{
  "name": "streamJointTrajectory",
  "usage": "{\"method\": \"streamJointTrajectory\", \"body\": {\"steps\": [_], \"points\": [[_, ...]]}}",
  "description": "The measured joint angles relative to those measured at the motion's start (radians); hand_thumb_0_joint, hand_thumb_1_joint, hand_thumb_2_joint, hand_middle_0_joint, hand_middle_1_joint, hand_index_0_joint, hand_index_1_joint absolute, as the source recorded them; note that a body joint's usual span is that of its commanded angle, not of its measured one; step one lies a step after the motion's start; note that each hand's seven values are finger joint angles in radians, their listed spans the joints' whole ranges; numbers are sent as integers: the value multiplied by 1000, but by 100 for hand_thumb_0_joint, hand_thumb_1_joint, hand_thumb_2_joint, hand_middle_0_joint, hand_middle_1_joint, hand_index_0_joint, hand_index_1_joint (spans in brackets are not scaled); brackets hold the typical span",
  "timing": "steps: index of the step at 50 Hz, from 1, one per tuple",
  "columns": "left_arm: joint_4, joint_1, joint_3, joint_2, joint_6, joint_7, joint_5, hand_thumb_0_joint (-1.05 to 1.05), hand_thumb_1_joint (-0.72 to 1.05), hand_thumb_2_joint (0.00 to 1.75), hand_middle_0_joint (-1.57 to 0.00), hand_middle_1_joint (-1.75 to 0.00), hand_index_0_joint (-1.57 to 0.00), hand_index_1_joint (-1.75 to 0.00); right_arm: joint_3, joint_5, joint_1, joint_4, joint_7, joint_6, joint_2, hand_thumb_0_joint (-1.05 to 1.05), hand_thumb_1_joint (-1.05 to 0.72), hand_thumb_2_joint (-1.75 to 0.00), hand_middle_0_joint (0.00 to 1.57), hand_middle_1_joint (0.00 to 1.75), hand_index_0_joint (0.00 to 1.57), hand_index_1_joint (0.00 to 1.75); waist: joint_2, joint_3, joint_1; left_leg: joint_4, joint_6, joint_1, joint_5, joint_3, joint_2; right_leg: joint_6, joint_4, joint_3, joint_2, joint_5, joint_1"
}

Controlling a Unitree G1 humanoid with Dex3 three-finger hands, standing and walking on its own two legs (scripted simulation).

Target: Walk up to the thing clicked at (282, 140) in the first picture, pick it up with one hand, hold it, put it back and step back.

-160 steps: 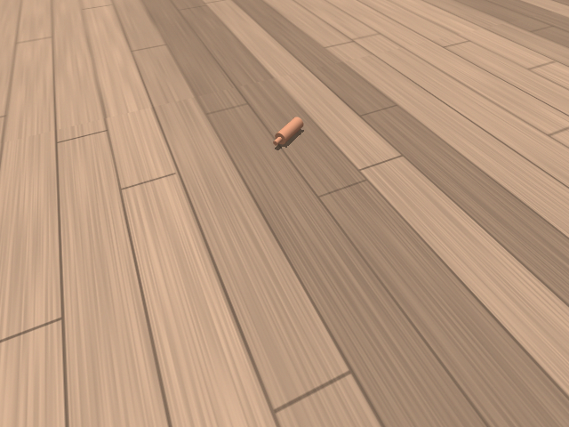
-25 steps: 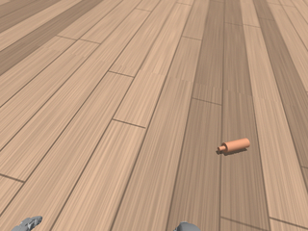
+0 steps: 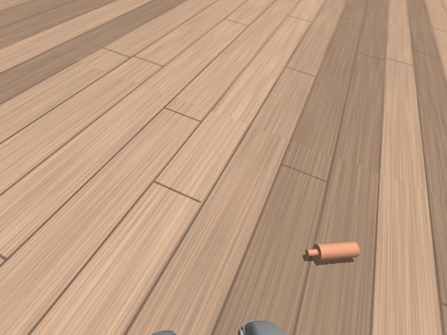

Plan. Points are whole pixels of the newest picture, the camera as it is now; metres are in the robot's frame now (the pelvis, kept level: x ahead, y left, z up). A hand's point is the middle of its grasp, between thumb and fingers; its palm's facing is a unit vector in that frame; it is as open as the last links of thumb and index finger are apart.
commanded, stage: walk up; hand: left
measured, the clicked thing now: (331, 251) +0.60 -0.59 -0.71
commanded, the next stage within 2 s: none
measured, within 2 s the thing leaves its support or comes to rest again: neither
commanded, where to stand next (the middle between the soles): +0.25 -0.88 m, yaw +8 degrees
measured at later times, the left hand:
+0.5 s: hand out of the picture +0.09 +0.05 -0.14, palm faces +0.06 -0.93 -0.36, open 7.4 cm
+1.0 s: hand (297, 305) +0.22 -0.16 -0.16, palm faces -0.02 -0.91 -0.41, open 7.4 cm
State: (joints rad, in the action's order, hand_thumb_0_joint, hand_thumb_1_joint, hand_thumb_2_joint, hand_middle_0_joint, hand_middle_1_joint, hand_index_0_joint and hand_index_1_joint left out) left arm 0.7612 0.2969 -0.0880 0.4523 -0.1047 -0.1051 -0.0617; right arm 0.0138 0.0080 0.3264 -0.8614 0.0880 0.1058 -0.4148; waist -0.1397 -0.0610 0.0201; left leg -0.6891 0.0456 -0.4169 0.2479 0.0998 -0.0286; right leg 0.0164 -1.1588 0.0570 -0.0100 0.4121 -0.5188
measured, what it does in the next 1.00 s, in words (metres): steps to the right: right foot, then left foot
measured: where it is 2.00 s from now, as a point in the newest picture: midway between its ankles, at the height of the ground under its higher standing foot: outside the picture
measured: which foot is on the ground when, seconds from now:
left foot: down 0.00-0.26, up 0.28-0.54, down 0.56-0.96, up 0.98-1.00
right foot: up 0.00-0.24, down 0.26-0.56, up 0.58-0.92, down 0.94-1.00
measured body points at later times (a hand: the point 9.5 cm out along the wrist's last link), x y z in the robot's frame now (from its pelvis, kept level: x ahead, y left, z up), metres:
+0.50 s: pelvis +0.07 -0.24 +0.00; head +0.09 -0.22 +0.45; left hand +0.08 +0.09 -0.11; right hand +0.15 -0.58 -0.09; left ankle +0.14 -0.17 -0.68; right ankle +0.08 -0.33 -0.71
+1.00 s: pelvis +0.11 -0.48 -0.03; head +0.12 -0.45 +0.41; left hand +0.22 -0.12 -0.13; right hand +0.14 -0.88 -0.09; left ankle +0.15 -0.24 -0.69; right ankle +0.17 -0.63 -0.72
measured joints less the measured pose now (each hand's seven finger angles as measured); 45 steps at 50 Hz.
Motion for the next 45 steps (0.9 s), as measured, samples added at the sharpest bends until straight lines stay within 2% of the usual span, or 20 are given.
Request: {"method": "streamJointTrajectory", "body": {"steps": [4, 8, 12, 13, 14, 16, 19, 22, 24, 25, 27, 28, 30, 33, 38, 42, 45], "points": [[-7, -14, -15, 20, -3, -17, -2, 1, 91, 90, -20, -30, -20, -30, 10, 12, 13, -8, -10, 8, -28, 0, -90, -90, 21, 30, 21, 30, -7, 11, -14, -8, -27, 1, 16, -40, -52, -23, 39, 47, -75, -41, -45], [0, -33, -35, 50, -13, -26, 1, 1, 91, 90, -20, -30, -20, -30, 22, 26, 30, -15, -18, 6, -61, 0, -90, -90, 21, 30, 21, 30, -1, 24, -33, -30, -40, -13, 43, -90, -110, -36, 132, 43, -115, -15, -44], [4, -39, -52, 73, -3, -27, 9, 1, 91, 90, -20, -30, -20, -30, 35, 33, 36, -37, -16, -17, -106, 0, -90, -90, 21, 30, 21, 30, 28, 38, -47, -72, -46, -36, 83, -147, -176, -24, 290, -8, -110, -13, 29], [3, -36, -57, 74, 10, -24, 9, 1, 91, 90, -20, -30, -20, -30, 40, 36, 33, -49, -11, -28, -122, 0, -90, -90, 21, 30, 21, 30, 45, 40, -41, -116, -29, -53, 136, -172, -194, -45, 325, -24, -93, -32, 51], [5, -37, -58, 63, 22, -17, 4, 1, 91, 90, -20, -30, -20, -30, 47, 35, 25, -68, -3, -43, -135, 0, -90, -90, 21, 30, 21, 30, 74, 36, -32, -200, -12, -84, 219, -212, -199, -62, 294, -44, -68, -22, 45], [9, -38, -44, 34, 32, -2, 0, 1, 91, 90, -20, -30, -20, -30, 62, 20, 6, -109, 18, -75, -136, 0, -90, -90, 21, 30, 21, 30, 105, 30, -16, -381, -3, -150, 287, -242, -134, -58, 265, -76, -50, 1, 49], [22, -17, -22, -14, 35, 9, 6, 1, 91, 90, -20, -30, -20, -30, 53, -1, -21, -140, 20, -67, -118, 1, -90, -90, 21, 30, 20, 30, 135, 23, 7, -465, 3, -189, 255, -159, -52, -21, 349, -109, -27, -24, 110], [28, 7, -11, -28, 34, 17, 4, 1, 91, 90, -20, -30, -21, -30, 32, -5, -24, -134, 7, -36, -79, 0, -90, -90, 21, 30, 20, 30, 134, 14, 29, -379, 3, -172, 228, -44, -6, 21, 431, -131, -4, -49, 169], [23, 17, -8, -27, 32, 22, 0, 1, 91, 90, -20, -30, -21, -30, 18, -5, -19, -122, -1, -23, -47, 0, -90, -90, 21, 30, 20, 30, 125, 5, 42, -285, 10, -141, 208, 4, 18, 41, 468, -147, 15, -56, 198], [19, 21, -6, -24, 30, 24, -2, 1, 91, 90, -20, -30, -21, -30, 11, -6, -15, -116, -4, -18, -31, 0, -90, -90, 21, 30, 20, 30, 117, 1, 47, -226, 16, -117, 182, 19, 28, 49, 478, -155, 25, -55, 209], [9, 24, 0, -13, 18, 25, -3, 1, 91, 90, -20, -30, -21, -30, 0, -7, 3, -96, -7, -1, -3, 0, -90, -90, 21, 30, 20, 30, 100, -5, 50, -66, 21, -46, 67, 35, 43, 64, 467, -172, 42, -36, 216], [0, 28, 4, -9, 15, 26, 0, 1, 90, 90, -20, -30, -21, -30, -2, -1, 18, -82, -6, 8, 2, 0, -90, -90, 21, 30, 20, 30, 95, -3, 45, 13, 29, -10, 7, 27, 46, 69, 433, -179, 52, -15, 204], [0, 11, 7, -11, 6, 32, 0, 1, 91, 90, -20, -30, -20, -30, -2, 10, 25, -62, 1, 9, 15, 0, -90, -90, 21, 30, 21, 30, 63, -21, 24, -15, 40, -17, 4, 20, 53, 44, 285, -115, 66, 40, 149], [5, -3, 17, -11, -4, 31, -3, 1, 91, 90, -20, -30, -20, -30, -1, -4, 12, -49, 9, -6, 18, 0, -90, -89, 21, 30, 21, 30, 32, -32, -3, -26, 22, -1, 20, 17, 26, 12, 51, -15, 78, 55, 46], [-11, -51, 1, 14, 1, 8, 4, 1, 91, 90, -20, -30, -20, -30, 15, 3, 22, -28, 4, -1, -16, 0, -90, -89, 22, 30, 21, 30, 13, -40, -26, -39, -18, 5, 29, -13, -46, -13, -42, 85, 2, -12, -55], [-25, -87, -20, 48, -5, -8, 9, 1, 91, 90, -20, -30, -20, -30, 32, 21, 32, -17, -3, 0, -64, 0, -90, -90, 22, 30, 21, 30, 16, -39, -37, -83, -31, -15, 56, -48, -114, -27, 51, 86, -79, -7, -63], [-23, -102, -36, 77, -9, -16, 8, 1, 91, 90, -20, -30, -20, -30, 45, 31, 37, -17, -7, -7, -100, 0, -90, -90, 21, 30, 21, 30, 26, -20, -50, -123, -30, -46, 85, -85, -167, -27, 152, 49, -105, 29, -31]]}}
